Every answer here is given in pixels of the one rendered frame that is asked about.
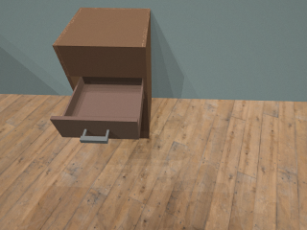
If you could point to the handle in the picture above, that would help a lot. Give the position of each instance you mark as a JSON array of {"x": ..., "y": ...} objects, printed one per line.
[{"x": 94, "y": 139}]

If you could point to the drawer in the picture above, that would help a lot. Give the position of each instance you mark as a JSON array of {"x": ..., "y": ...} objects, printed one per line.
[{"x": 99, "y": 104}]

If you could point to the cabinet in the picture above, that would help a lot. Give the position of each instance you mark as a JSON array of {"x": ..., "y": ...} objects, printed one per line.
[{"x": 109, "y": 43}]

